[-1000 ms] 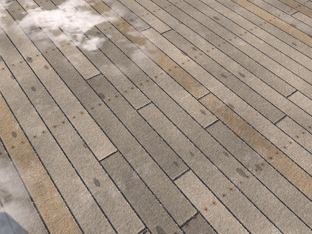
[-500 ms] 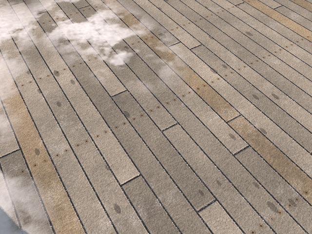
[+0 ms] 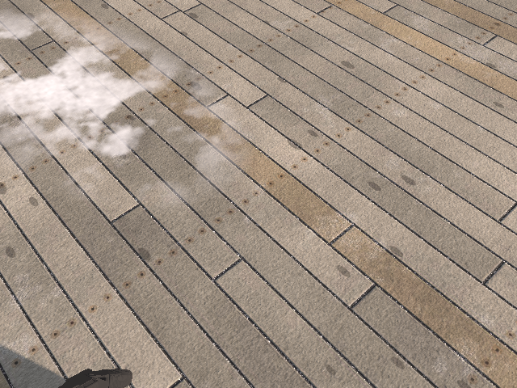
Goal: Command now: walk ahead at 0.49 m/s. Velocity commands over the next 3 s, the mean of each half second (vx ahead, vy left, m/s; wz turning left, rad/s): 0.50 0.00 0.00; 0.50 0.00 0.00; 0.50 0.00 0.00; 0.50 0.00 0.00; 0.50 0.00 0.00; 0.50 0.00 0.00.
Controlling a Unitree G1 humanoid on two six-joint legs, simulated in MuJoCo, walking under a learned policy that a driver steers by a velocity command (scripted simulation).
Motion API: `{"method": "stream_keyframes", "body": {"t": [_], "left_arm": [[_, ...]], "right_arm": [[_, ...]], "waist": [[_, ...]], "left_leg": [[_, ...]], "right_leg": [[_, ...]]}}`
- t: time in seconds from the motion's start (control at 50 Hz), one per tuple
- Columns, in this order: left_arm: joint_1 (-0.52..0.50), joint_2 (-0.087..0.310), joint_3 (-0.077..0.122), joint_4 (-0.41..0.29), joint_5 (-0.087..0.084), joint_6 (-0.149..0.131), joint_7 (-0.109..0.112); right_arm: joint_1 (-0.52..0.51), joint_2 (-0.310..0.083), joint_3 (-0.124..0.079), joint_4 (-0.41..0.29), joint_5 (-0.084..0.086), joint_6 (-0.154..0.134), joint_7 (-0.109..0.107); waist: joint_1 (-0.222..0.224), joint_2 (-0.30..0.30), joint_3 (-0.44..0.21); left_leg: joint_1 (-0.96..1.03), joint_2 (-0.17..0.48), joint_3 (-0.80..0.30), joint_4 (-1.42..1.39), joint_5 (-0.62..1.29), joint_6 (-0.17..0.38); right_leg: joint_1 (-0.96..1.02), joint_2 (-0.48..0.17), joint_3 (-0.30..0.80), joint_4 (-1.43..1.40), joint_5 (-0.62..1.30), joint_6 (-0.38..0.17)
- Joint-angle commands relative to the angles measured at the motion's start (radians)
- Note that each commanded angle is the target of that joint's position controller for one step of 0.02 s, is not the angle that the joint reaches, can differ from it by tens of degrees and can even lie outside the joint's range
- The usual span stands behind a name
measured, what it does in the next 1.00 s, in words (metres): walks ahead: left foot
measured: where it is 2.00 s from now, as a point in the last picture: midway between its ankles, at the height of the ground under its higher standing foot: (246, 170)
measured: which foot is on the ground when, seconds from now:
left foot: down 0.00-0.02, up 0.04-0.56, down 0.58-1.00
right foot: down 0.00-0.58, up 0.60-1.00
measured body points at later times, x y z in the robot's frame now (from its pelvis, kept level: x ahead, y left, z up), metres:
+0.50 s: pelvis +0.27 -0.01 +0.02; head +0.29 +0.00 +0.46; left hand +0.24 +0.26 -0.13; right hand +0.48 -0.24 -0.09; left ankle +0.46 +0.13 -0.69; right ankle +0.14 -0.11 -0.72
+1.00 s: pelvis +0.55 +0.03 +0.02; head +0.57 +0.04 +0.47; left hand +0.74 +0.28 -0.09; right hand +0.53 -0.23 -0.12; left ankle +0.46 +0.12 -0.72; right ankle +0.75 -0.13 -0.67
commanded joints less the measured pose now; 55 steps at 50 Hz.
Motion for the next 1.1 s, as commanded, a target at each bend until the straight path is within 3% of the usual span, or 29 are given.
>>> {"method": "stream_keyframes", "body": {"t": [0.02, 0.04, 0.06, 0.08, 0.1, 0.12, 0.14, 0.2, 0.28, 0.36, 0.44, 0.48, 0.52, 0.54, 0.56, 0.58, 0.6, 0.62, 0.64, 0.66, 0.68, 0.7, 0.74, 0.8, 0.84, 0.92, 1.0, 1.06, 1.1], "left_arm": [[0.424, 0.27, 0.09, 0.064, 0.01, -0.003, 0.017], [0.462, 0.309, 0.093, 0.086, 0.01, -0.002, 0.006], [0.424, 0.207, 0.064, 0.073, 0.003, -0.007, 0.004], [0.33, 0.171, 0.051, 0.054, 0.004, -0.012, 0.008], [0.248, 0.153, 0.043, 0.036, 0.012, -0.015, 0.009], [0.2, 0.128, 0.037, 0.03, 0.022, -0.018, 0.007], [0.182, 0.109, 0.03, 0.032, 0.032, -0.021, 0.007], [0.21, 0.12, 0.031, 0.055, 0.025, -0.028, 0.011], [0.278, 0.153, 0.036, 0.084, 0.022, -0.021, 0.035], [0.34, 0.159, 0.033, 0.109, 0.012, -0.014, 0.045], [0.414, 0.167, 0.037, 0.149, 0.006, 0.004, 0.047], [0.423, 0.177, 0.043, 0.161, 0.003, 0.015, 0.051], [0.403, 0.192, 0.05, 0.159, 0.001, 0.024, 0.054], [0.381, 0.2, 0.052, 0.154, 0.001, 0.029, 0.055], [0.364, 0.184, 0.046, 0.149, 0.003, 0.035, 0.055], [0.371, 0.151, 0.03, 0.128, 0.016, 0.035, 0.056], [0.495, 0.021, -0.008, 0.123, 0.021, 0.014, 0.042], [0.448, 0.086, 0.004, 0.134, 0.004, -0.013, 0.038], [0.351, 0.157, 0.025, 0.102, -0.026, -0.029, 0.034], [0.294, 0.161, 0.026, 0.087, -0.029, -0.033, 0.039], [0.266, 0.155, 0.032, 0.086, -0.014, -0.03, 0.047], [0.285, 0.138, 0.036, 0.09, -0.007, -0.017, 0.051], [0.314, 0.095, 0.033, 0.099, -0.003, 0.007, 0.052], [0.228, 0.095, 0.036, 0.065, 0.008, 0.019, 0.056], [0.164, 0.09, 0.036, 0.043, 0.014, 0.016, 0.053], [0.029, 0.066, 0.023, 0.007, 0.007, 0.007, 0.037], [-0.075, 0.068, 0.014, -0.033, -0.001, -0.001, 0.014], [-0.073, 0.095, 0.018, -0.05, -0.004, -0.01, -0.002], [0.063, 0.142, 0.042, -0.017, 0.0, -0.012, -0.001]], "right_arm": [[-0.022, -0.106, -0.004, -0.079, -0.027, 0.004, -0.006], [0.1, 0.032, 0.033, -0.075, -0.017, -0.019, 0.007], [0.01, -0.087, 0.008, -0.074, 0.009, -0.043, 0.01], [-0.087, -0.135, -0.006, -0.106, 0.031, -0.058, 0.012], [-0.133, -0.131, -0.006, -0.112, 0.027, -0.062, 0.004], [-0.152, -0.124, -0.013, -0.112, 0.011, -0.057, -0.002], [-0.129, -0.107, -0.015, -0.107, 0.006, -0.045, -0.002], [-0.132, -0.067, -0.014, -0.107, 0.001, -0.016, -0.004], [-0.27, -0.072, -0.019, -0.151, -0.015, -0.013, -0.003], [-0.403, -0.048, -0.007, -0.184, -0.01, -0.024, 0.012], [-0.511, -0.048, 0.004, -0.223, -0.001, -0.032, 0.034], [-0.534, -0.059, 0.005, -0.242, 0.002, -0.038, 0.047], [-0.488, -0.088, -0.003, -0.238, 0.004, -0.043, 0.053], [-0.416, -0.113, -0.016, -0.22, 0.002, -0.045, 0.052], [-0.259, -0.152, -0.04, -0.17, -0.001, -0.044, 0.046], [-0.066, -0.218, -0.062, -0.122, -0.012, -0.042, 0.037], [0.024, -0.298, -0.08, -0.095, -0.014, -0.036, 0.037], [0.019, -0.207, -0.05, -0.098, -0.009, -0.036, 0.039], [-0.07, -0.166, -0.035, -0.11, -0.007, -0.04, 0.037], [-0.162, -0.14, -0.026, -0.133, -0.011, -0.043, 0.037], [-0.219, -0.108, -0.017, -0.139, -0.021, -0.045, 0.04], [-0.243, -0.086, -0.009, -0.139, -0.031, -0.05, 0.042], [-0.237, -0.08, -0.007, -0.126, -0.028, -0.054, 0.044], [-0.185, -0.124, -0.016, -0.101, -0.024, -0.056, 0.026], [-0.152, -0.129, -0.016, -0.089, -0.022, -0.05, 0.014], [-0.092, -0.135, -0.014, -0.066, -0.012, -0.044, 0.004], [-0.019, -0.143, -0.018, -0.027, -0.006, -0.026, 0.001], [-0.021, -0.16, -0.028, -0.018, -0.002, -0.009, -0.005], [-0.061, -0.173, -0.032, -0.028, -0.001, 0.0, -0.007]], "waist": [[0.23, -0.048, -0.279], [0.152, -0.312, -0.405], [0.188, -0.187, -0.332], [0.171, -0.143, -0.192], [0.139, -0.052, -0.124], [0.111, -0.033, -0.071], [0.079, -0.055, -0.066], [0.056, -0.049, -0.029], [0.083, -0.027, 0.021], [0.125, -0.033, 0.047], [0.157, -0.028, 0.078], [0.149, -0.036, 0.08], [0.11, -0.058, 0.047], [0.066, -0.074, -0.001], [-0.011, -0.063, -0.093], [-0.075, 0.01, -0.24], [-0.019, 0.267, -0.376], [-0.048, 0.226, -0.394], [-0.032, 0.183, -0.243], [0.0, 0.111, -0.151], [0.028, 0.071, -0.082], [0.063, 0.099, -0.064], [0.088, 0.11, -0.05], [0.08, 0.078, -0.005], [0.065, 0.071, 0.008], [0.023, 0.075, 0.039], [-0.006, 0.068, 0.074], [0.023, 0.082, 0.06], [0.108, 0.107, -0.029]], "left_leg": [[-0.349, 0.129, 0.005, 0.623, 0.555, 0.088], [-0.703, -0.058, -0.058, 0.929, -0.13, 0.036], [-0.808, -0.008, -0.172, 1.034, -0.158, 0.058], [-0.866, 0.042, -0.147, 1.04, -0.064, 0.078], [-0.826, 0.097, -0.123, 0.997, 0.034, 0.079], [-0.784, 0.129, -0.118, 0.937, 0.095, 0.075], [-0.719, 0.155, -0.127, 0.903, 0.133, 0.074], [-0.706, 0.172, -0.112, 0.81, 0.18, 0.054], [-0.821, 0.172, -0.104, 0.598, 0.381, 0.017], [-0.774, 0.129, -0.057, 0.384, 0.541, 0.014], [-0.799, 0.106, -0.049, 0.278, 0.51, 0.027], [-0.802, 0.099, -0.053, 0.245, 0.445, 0.048], [-0.713, 0.072, -0.034, 0.223, 0.367, 0.075], [-0.596, 0.038, -0.004, 0.215, 0.342, 0.093], [-0.386, 0.007, 0.022, 0.201, 0.358, 0.12], [-0.065, 0.137, -0.124, 0.24, 0.367, 0.177], [0.302, 0.377, -0.602, 0.153, 0.163, 0.341], [0.303, 0.39, -0.764, 0.03, 0.063, 0.33], [0.177, 0.36, -0.617, 0.012, 0.063, 0.278], [0.021, 0.324, -0.488, -0.012, 0.144, 0.25], [-0.117, 0.287, -0.394, -0.046, 0.228, 0.236], [-0.206, 0.255, -0.328, -0.075, 0.281, 0.222], [-0.28, 0.227, -0.259, -0.122, 0.33, 0.228], [-0.282, 0.229, -0.207, -0.164, 0.405, 0.245], [-0.254, 0.218, -0.173, -0.171, 0.438, 0.233], [-0.236, 0.187, -0.101, -0.184, 0.425, 0.205], [-0.106, 0.236, -0.1, -0.142, 0.447, 0.206], [-0.015, 0.28, -0.109, -0.067, 0.571, 0.187], [-0.016, 0.256, -0.079, 0.091, 0.871, 0.159]], "right_leg": [[0.671, -0.165, 0.21, 0.03, -0.057, -0.114], [0.932, -0.356, 0.706, -0.139, -0.329, -0.266], [0.874, -0.323, 0.729, -0.215, -0.433, -0.22], [0.742, -0.296, 0.58, -0.23, -0.382, -0.175], [0.597, -0.263, 0.47, -0.255, -0.27, -0.157], [0.48, -0.229, 0.385, -0.282, -0.178, -0.149], [0.411, -0.204, 0.331, -0.31, -0.136, -0.141], [0.338, -0.184, 0.243, -0.377, -0.077, -0.159], [0.375, -0.174, 0.175, -0.411, -0.012, -0.155], [0.39, -0.139, 0.091, -0.416, 0.006, -0.124], [0.514, -0.182, 0.082, -0.372, 0.034, -0.125], [0.583, -0.216, 0.091, -0.328, 0.087, -0.116], [0.618, -0.23, 0.09, -0.262, 0.24, -0.097], [0.616, -0.217, 0.074, -0.179, 0.415, -0.083], [0.572, -0.167, 0.036, -0.003, 0.527, -0.059], [0.377, -0.112, -0.002, 0.283, 0.338, -0.026], [-0.048, 0.082, -0.015, 0.668, -0.252, 0.052], [-0.166, 0.082, 0.141, 0.798, -0.547, 0.033], [-0.246, 0.024, 0.137, 0.836, -0.485, 0.014], [-0.227, -0.035, 0.103, 0.795, -0.386, 0.01], [-0.187, -0.071, 0.088, 0.733, -0.314, 0.013], [-0.116, -0.101, 0.095, 0.683, -0.266, 0.015], [-0.06, -0.115, 0.086, 0.626, -0.233, 0.026], [-0.146, -0.125, 0.077, 0.489, -0.121, 0.057], [-0.183, -0.12, 0.072, 0.371, -0.012, 0.071], [-0.136, -0.075, 0.028, 0.149, 0.147, 0.07], [-0.166, -0.054, 0.025, 0.045, 0.115, 0.053], [-0.132, -0.036, 0.023, 0.004, 0.01, 0.018], [0.086, 0.023, -0.027, -0.016, -0.037, -0.018]]}}
Next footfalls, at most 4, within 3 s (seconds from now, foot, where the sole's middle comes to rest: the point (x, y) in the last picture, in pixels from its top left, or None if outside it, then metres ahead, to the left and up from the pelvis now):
0.58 left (211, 379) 0.50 0.13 -0.76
1.12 right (289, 261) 0.82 -0.11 -0.76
1.68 left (206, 186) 1.13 0.13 -0.76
2.22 right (268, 116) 1.45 -0.10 -0.76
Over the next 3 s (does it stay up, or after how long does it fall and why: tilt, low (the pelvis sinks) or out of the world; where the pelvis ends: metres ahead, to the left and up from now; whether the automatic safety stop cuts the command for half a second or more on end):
stays up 1.70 0.07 0.02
